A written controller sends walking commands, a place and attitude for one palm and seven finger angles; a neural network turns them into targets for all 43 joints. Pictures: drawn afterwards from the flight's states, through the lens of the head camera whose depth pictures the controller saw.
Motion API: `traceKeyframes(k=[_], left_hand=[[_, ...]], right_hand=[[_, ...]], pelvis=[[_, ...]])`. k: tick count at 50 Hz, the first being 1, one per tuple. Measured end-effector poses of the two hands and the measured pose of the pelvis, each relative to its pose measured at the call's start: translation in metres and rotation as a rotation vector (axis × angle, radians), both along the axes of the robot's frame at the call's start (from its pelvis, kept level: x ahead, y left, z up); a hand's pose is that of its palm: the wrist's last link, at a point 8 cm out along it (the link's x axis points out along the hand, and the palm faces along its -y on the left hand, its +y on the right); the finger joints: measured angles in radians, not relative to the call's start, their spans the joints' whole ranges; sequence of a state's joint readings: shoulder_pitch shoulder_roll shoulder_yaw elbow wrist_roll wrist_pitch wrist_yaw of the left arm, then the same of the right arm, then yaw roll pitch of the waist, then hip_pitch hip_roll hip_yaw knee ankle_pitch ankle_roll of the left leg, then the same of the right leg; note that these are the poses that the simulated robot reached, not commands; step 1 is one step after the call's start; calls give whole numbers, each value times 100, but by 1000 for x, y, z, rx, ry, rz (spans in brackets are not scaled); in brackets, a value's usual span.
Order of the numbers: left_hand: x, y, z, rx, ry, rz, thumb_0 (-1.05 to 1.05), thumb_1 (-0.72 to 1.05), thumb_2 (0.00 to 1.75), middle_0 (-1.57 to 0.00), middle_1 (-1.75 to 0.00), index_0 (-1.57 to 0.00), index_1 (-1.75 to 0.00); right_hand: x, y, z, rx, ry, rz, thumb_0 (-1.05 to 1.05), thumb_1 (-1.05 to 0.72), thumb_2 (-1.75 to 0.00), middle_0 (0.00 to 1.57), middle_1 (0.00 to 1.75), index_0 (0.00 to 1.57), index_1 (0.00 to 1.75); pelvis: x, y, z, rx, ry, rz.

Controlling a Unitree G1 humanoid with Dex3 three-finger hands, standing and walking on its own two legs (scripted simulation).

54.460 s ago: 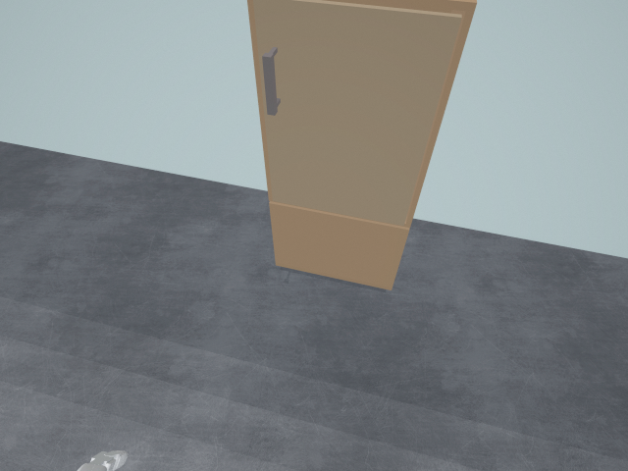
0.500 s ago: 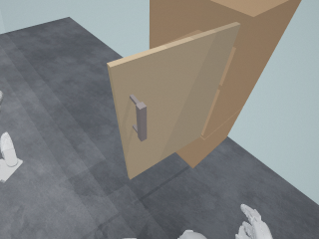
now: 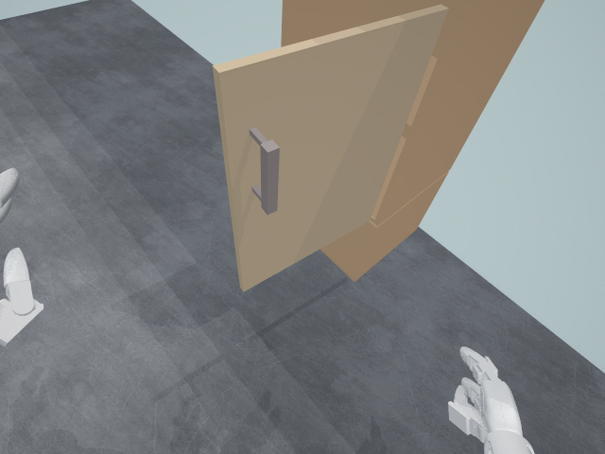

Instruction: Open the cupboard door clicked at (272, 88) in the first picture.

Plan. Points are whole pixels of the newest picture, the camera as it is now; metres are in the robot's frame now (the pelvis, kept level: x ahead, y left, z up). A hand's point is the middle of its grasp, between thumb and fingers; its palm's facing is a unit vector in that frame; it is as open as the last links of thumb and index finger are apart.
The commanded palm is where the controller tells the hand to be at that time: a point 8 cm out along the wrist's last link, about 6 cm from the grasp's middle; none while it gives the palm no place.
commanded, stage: stop stepping back and stand still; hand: left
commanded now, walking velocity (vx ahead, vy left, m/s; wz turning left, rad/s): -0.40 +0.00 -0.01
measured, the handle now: (263, 172) +0.51 +0.09 +0.05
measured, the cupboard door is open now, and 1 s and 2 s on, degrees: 83 83 83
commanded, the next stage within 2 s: let the arm hang, fingers relaxed in 0.76 s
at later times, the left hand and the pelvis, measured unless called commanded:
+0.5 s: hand out of the picture +0.08 +0.26 +0.16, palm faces +0.44 -0.80 -0.41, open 7.4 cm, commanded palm +0.01 +0.30 +0.18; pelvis -0.13 +0.00 +0.00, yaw +0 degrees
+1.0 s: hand out of the picture +0.07 +0.25 -0.02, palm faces +0.19 -0.89 -0.40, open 7.4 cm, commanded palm none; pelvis -0.14 +0.00 -0.01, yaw +4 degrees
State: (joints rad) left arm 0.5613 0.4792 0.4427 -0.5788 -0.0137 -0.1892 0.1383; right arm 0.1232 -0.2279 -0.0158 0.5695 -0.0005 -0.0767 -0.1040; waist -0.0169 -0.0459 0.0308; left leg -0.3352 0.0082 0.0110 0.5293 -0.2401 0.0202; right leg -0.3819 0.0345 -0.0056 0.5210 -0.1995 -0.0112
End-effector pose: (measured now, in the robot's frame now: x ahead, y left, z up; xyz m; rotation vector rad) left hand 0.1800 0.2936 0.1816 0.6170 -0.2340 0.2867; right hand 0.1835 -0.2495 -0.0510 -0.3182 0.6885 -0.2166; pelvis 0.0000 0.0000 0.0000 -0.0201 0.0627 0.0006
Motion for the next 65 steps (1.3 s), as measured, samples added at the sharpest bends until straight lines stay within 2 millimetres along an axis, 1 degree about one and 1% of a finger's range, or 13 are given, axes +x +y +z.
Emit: traceKeyframes(k=[5, 13, 20, 26, 32, 36, 43, 45, 49, 52, 55, 57, 65], left_hand=[[-44, 10, 5, -6, -1, 28, 2, 89, 90, -21, -30, -21, -30], [-108, 0, 1, -42, 11, 93, 2, 89, 90, -21, -30, -21, -30], [-133, -3, -2, -124, -63, 73, 2, 89, 90, -21, -30, -21, -30], [-140, 7, -3, -87, -99, 72, 2, 89, 90, -21, -30, -21, -30], [-151, -6, 6, -13, -64, 59, 2, 89, 90, -21, -30, -21, -30], [-157, -14, 3, -25, -75, 36, 2, 89, 90, -21, -30, -21, -30], [-153, -8, 2, -69, -99, 43, 1, 89, 90, -21, -30, -21, -30], [-141, -2, -22, -85, -1, 44, 1, 89, 90, -21, -30, -21, -30], [-129, 0, -137, -291, 483, 154, 0, 90, 90, -20, -30, -20, -30], [-161, -24, -227, -409, 822, 195, 1, 91, 90, -19, -29, -20, -30], [-218, -62, -289, -520, 1160, 209, 1, 91, 90, -19, -29, -20, -30], [-257, -81, -311, -598, 1308, 244, 1, 93, 90, -20, -29, -20, -30], [-351, -54, -312, -623, 1530, 476, -1, 99, 89, -20, -30, -21, -30]], right_hand=[[-41, 17, -2, 27, 23, 37, 2, -90, -90, 20, 30, 20, 30], [-110, 33, -16, 123, 27, 73, 1, -90, -90, 20, 30, 21, 30], [-165, 13, -20, 67, 84, 16, 2, -90, -90, 21, 30, 21, 30], [-195, -1, -19, 27, 41, -53, 2, -90, -90, 20, 30, 21, 30], [-210, -2, -25, 78, 53, -36, 2, -90, -90, 20, 30, 20, 30], [-208, -8, -37, 78, 101, -15, 2, -90, -90, 20, 30, 21, 30], [-192, -6, -25, 34, 41, -16, 2, -90, -90, 20, 30, 21, 30], [-185, -4, -32, 55, 52, 20, 2, -90, -90, 20, 30, 20, 30], [-184, 0, -56, 99, 175, 72, 1, -90, -90, 20, 30, 20, 30], [-193, 4, -71, 139, 243, 74, 1, -90, -90, 20, 30, 20, 30], [-214, 9, -79, 165, 340, 43, 1, -90, -90, 20, 30, 20, 30], [-234, 12, -82, 171, 423, 22, 1, -90, -90, 20, 30, 20, 30], [-307, 15, -87, 164, 735, -27, 1, -92, -90, 20, 30, 20, 30]], pelvis=[[-34, 3, 6, 10, -27, 3], [-84, -8, 4, 19, -51, -15], [-111, -6, 4, 21, -63, -10], [-130, -1, -3, 21, -86, -8], [-133, -12, -1, 19, -86, -7], [-140, -15, -6, 18, -88, -11], [-134, -6, -5, 6, -82, -8], [-136, -1, -7, 12, -71, 13], [-140, 1, -7, 24, -56, 65], [-141, -7, -13, 59, -70, 62], [-139, -7, -9, 38, -91, 69], [-138, -7, -5, 31, -94, 68], [-135, -7, 6, 18, -79, 80]])
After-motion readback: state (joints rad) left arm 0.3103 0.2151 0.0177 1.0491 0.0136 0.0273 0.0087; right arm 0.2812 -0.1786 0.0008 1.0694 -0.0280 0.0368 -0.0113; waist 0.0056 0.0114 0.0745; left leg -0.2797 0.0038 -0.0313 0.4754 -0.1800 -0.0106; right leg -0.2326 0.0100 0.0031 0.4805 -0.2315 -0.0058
